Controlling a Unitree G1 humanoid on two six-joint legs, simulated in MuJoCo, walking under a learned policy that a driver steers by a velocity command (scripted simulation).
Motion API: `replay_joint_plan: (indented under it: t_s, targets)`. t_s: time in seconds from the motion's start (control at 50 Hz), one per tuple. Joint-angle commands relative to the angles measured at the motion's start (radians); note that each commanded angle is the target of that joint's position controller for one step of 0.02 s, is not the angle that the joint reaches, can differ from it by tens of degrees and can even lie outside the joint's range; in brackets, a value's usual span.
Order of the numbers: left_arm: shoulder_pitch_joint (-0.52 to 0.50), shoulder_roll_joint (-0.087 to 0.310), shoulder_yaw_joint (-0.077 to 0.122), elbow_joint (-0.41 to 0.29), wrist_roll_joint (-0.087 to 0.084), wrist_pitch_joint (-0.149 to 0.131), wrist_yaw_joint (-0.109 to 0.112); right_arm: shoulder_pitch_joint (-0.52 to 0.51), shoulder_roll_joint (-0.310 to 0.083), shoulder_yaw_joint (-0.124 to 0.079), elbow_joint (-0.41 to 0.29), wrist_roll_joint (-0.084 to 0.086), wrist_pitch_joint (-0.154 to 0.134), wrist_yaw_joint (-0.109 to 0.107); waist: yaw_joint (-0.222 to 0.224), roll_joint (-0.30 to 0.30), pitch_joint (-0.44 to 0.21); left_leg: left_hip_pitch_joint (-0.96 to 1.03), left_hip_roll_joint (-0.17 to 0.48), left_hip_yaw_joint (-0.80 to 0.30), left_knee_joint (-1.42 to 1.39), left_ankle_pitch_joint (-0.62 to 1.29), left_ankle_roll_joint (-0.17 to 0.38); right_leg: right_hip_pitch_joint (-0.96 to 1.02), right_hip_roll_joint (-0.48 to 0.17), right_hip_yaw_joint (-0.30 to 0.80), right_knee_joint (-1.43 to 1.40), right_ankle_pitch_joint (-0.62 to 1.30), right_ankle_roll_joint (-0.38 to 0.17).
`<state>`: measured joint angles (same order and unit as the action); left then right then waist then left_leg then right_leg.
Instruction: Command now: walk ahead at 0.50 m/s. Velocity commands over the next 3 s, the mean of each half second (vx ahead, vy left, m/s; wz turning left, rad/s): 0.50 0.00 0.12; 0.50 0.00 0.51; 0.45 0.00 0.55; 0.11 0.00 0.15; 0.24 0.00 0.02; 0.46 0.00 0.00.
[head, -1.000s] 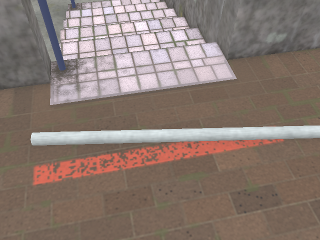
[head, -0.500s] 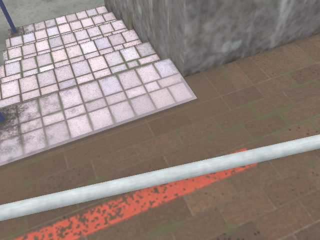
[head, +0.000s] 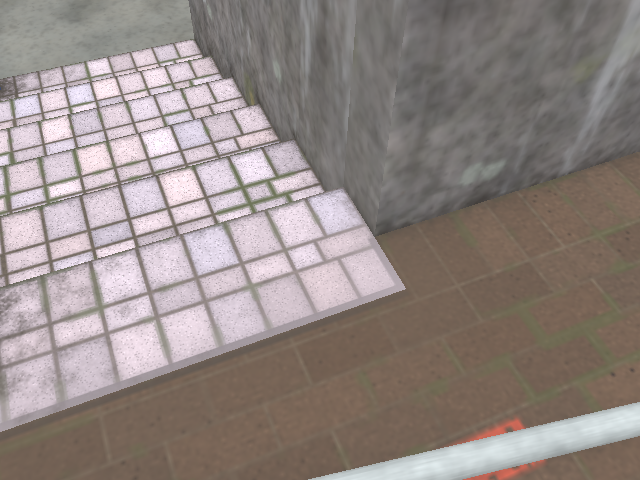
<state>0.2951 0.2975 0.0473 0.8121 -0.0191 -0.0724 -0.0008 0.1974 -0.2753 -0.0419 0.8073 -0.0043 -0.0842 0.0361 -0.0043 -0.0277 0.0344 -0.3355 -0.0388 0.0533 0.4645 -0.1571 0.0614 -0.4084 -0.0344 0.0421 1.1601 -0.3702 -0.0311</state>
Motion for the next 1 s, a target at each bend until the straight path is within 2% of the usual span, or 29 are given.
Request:
replay_joint_plan:
  t_s: [0.02,0.2,0.26,0.3,0.34,0.36,0.38,0.4,0.42,0.44,0.48,0.52,0.58,0.62,0.64,0.66,0.68,0.74,0.78,0.8,0.82,0.84,0.86,0.88,0.9,0.92,0.94,0.96,1.0]
  targets:
    - [0.015,0.079,0.025,-0.067,0.007,-0.003,0.004,0.025,-0.109,-0.024,-0.041,-0.004,-0.019,-0.003,0.009,0.114,-0.077,0.193,0.268,-0.321,-0.282,0.106,0.183,-0.178,-0.093,0.036,-0.043,0.073,0.011]
    - [-0.235,0.020,-0.001,-0.120,0.010,-0.003,-0.010,0.129,-0.169,-0.039,0.020,0.016,-0.002,-0.029,-0.063,0.087,0.007,0.195,0.223,-0.121,-0.332,0.178,0.143,-0.179,-0.061,-0.031,-0.510,0.441,0.056]
    - [-0.323,0.027,-0.002,-0.155,0.004,-0.010,-0.028,0.184,-0.176,-0.040,0.047,0.023,0.019,-0.032,-0.087,0.084,0.039,0.307,0.276,-0.164,-0.295,0.161,0.139,-0.239,-0.051,-0.022,-0.580,0.401,0.034]
    - [-0.427,0.033,-0.002,-0.188,0.003,-0.025,-0.037,0.289,-0.128,-0.026,0.076,0.027,0.040,-0.030,-0.135,0.030,0.040,0.420,0.250,-0.205,-0.230,0.239,0.131,-0.241,0.002,-0.075,-0.670,0.249,0.026]
    - [-0.359,0.059,0.017,-0.171,0.002,-0.045,-0.049,0.316,-0.172,-0.029,0.097,0.024,0.053,-0.035,-0.084,0.085,-0.065,0.436,0.235,-0.213,-0.076,0.606,0.099,0.014,0.060,-0.099,-0.777,0.292,0.006]
    - [-0.191,0.092,0.037,-0.125,0.003,-0.045,-0.044,0.230,-0.228,-0.042,0.073,0.030,0.056,-0.043,0.025,0.129,-0.156,0.361,0.211,-0.180,0.051,0.700,0.072,0.236,0.058,-0.098,-0.807,0.342,-0.015]
    - [0.027,0.165,0.061,-0.074,0.017,-0.039,-0.030,0.151,-0.213,-0.035,0.030,0.014,0.042,-0.044,0.132,0.123,-0.291,0.115,0.172,-0.159,0.273,0.526,0.028,0.597,-0.080,0.015,-0.713,0.444,-0.072]
    - [0.155,0.273,0.089,-0.040,0.028,-0.015,-0.009,0.192,-0.061,0.006,-0.010,-0.002,0.010,-0.037,0.156,-0.128,-0.444,-0.353,0.037,-0.054,0.633,-0.068,-0.063,1.038,-0.385,0.347,-0.635,0.696,-0.222]
    - [0.194,0.196,0.075,-0.029,0.034,0.006,0.006,0.190,-0.089,-0.004,0.012,0.023,-0.012,-0.037,0.181,-0.148,-0.492,-0.441,0.043,-0.151,0.807,-0.453,-0.083,0.972,-0.457,0.444,-0.695,0.712,-0.278]
    - [0.141,0.141,0.057,-0.029,0.037,0.015,0.013,0.118,-0.139,-0.024,-0.008,0.054,-0.016,-0.035,0.174,-0.108,-0.330,-0.513,0.100,-0.157,0.853,-0.424,-0.077,0.846,-0.396,0.310,-0.730,0.609,-0.231]
    - [-0.008,0.070,0.035,-0.030,0.030,0.011,0.011,0.037,-0.107,-0.026,-0.035,0.047,0.003,-0.040,0.107,-0.087,-0.107,-0.493,0.157,-0.108,0.768,-0.306,-0.075,0.540,-0.302,0.161,-0.854,0.390,-0.171]
    - [-0.114,0.041,0.027,-0.026,0.031,-0.002,0.003,0.093,-0.047,-0.021,-0.030,0.039,0.050,-0.044,0.023,-0.138,0.001,-0.367,0.177,-0.093,0.770,-0.252,-0.088,0.295,-0.277,0.065,-0.981,0.306,-0.150]
    - [-0.191,0.083,0.044,-0.022,0.023,-0.021,0.003,0.051,-0.020,-0.015,-0.090,0.030,0.073,-0.039,-0.025,-0.107,0.065,-0.348,0.181,-0.090,0.589,-0.133,-0.087,0.175,-0.248,-0.069,-1.063,0.328,-0.131]
    - [-0.129,0.094,0.052,-0.002,0.026,-0.021,0.013,-0.023,-0.027,-0.017,-0.106,0.025,0.056,-0.022,0.014,-0.017,0.035,-0.317,0.153,-0.057,0.398,0.034,-0.059,0.293,-0.193,-0.147,-1.014,0.396,-0.103]
    - [-0.100,0.152,0.066,0.008,0.022,-0.016,0.012,-0.045,0.024,0.005,-0.127,0.007,0.058,-0.013,0.025,-0.056,0.002,-0.273,0.123,0.012,0.401,-0.120,-0.047,0.305,-0.241,-0.141,-1.000,0.507,-0.130]
    - [-0.075,0.168,0.072,0.018,0.013,-0.010,0.012,-0.059,0.006,0.002,-0.146,0.013,0.060,-0.001,0.024,-0.052,-0.010,-0.269,0.136,0.004,0.385,-0.127,-0.033,0.340,-0.287,-0.123,-0.983,0.570,-0.143]
    - [-0.063,0.096,0.052,0.012,0.019,-0.006,0.016,-0.085,-0.070,-0.027,-0.146,0.039,0.055,0.005,0.030,0.031,-0.020,-0.314,0.118,-0.030,0.282,0.006,-0.023,0.459,-0.223,-0.174,-0.935,0.646,-0.100]
    - [0.121,0.128,0.046,0.085,0.013,0.018,0.026,-0.229,-0.026,-0.036,-0.188,0.026,0.036,0.021,0.081,-0.017,-0.110,-0.195,-0.041,0.101,0.098,-0.056,-0.003,0.627,-0.183,-0.210,-0.741,1.150,-0.019]
    - [0.154,0.161,0.040,0.113,0.011,0.027,0.048,-0.180,-0.043,-0.057,-0.176,0.029,0.028,0.050,0.026,-0.066,-0.185,0.075,-0.085,0.107,-0.024,-0.007,0.030,0.533,-0.173,-0.207,-0.545,1.234,0.007]
    - [0.084,0.201,0.047,0.097,0.001,0.019,0.051,-0.049,-0.057,-0.068,-0.136,0.015,0.035,0.052,-0.056,-0.069,-0.206,0.319,-0.080,0.082,-0.108,0.100,0.056,0.343,-0.159,-0.212,-0.385,1.242,0.029]
    - [-0.035,0.199,0.046,0.054,0.003,-0.003,0.043,0.109,-0.092,-0.085,-0.067,0.006,0.046,0.048,-0.145,0.026,-0.179,0.612,-0.012,-0.031,-0.219,0.286,0.105,0.009,-0.111,-0.176,-0.170,0.687,0.051]
    - [0.063,0.167,0.034,0.082,0.227,-0.016,-0.049,0.334,-0.078,-0.061,0.019,-0.105,0.007,0.019,-0.182,-0.134,-0.268,0.926,0.148,-0.219,-0.105,0.337,0.153,-0.280,-0.056,-0.067,-0.111,0.119,0.005]
    - [-0.065,0.089,0.025,0.019,0.170,-0.027,-0.063,0.355,-0.116,-0.082,0.050,-0.115,-0.035,-0.008,-0.202,-0.015,-0.167,0.925,0.227,-0.272,-0.058,0.328,0.169,-0.441,-0.066,0.021,0.033,0.002,-0.021]
    - [-0.136,0.050,0.013,-0.027,0.143,-0.033,-0.055,0.341,-0.061,-0.055,0.072,-0.103,-0.066,-0.014,-0.187,0.042,-0.123,0.849,0.254,-0.292,-0.063,0.181,0.178,-0.497,-0.087,0.090,0.052,-0.037,-0.038]
    - [-0.163,0.059,0.025,-0.043,0.140,-0.026,-0.043,0.237,0.015,-0.017,0.055,-0.087,-0.083,0.007,-0.124,0.057,-0.019,0.780,0.246,-0.265,-0.073,0.145,0.164,-0.550,-0.087,0.102,0.035,0.012,-0.037]
    - [-0.227,0.052,0.024,-0.078,0.145,-0.014,-0.024,0.232,0.043,0.004,0.060,-0.068,-0.086,0.011,-0.134,0.064,-0.023,0.721,0.227,-0.279,-0.099,0.097,0.146,-0.496,-0.082,0.082,-0.006,0.001,-0.033]
    - [-0.253,0.018,0.015,-0.094,0.148,-0.003,-0.003,0.166,0.050,0.019,0.043,-0.048,-0.086,0.027,-0.089,0.067,-0.006,0.608,0.217,-0.280,-0.143,0.065,0.136,-0.404,-0.089,0.076,-0.104,0.027,-0.012]
    - [-0.230,-0.007,0.005,-0.084,0.141,0.006,0.008,0.030,0.039,0.017,-0.004,-0.026,-0.082,0.048,-0.024,0.056,0.011,0.422,0.192,-0.235,-0.198,0.028,0.121,-0.222,-0.070,0.019,-0.279,-0.025,0.011]
    - [-0.120,0.005,0.003,-0.064,0.142,-0.001,0.015,-0.150,-0.053,-0.007,-0.064,-0.037,-0.062,0.064,0.072,0.096,0.033,0.094,0.128,-0.174,-0.234,-0.030,0.094,0.130,-0.031,-0.006,-0.496,0.115,0.046]
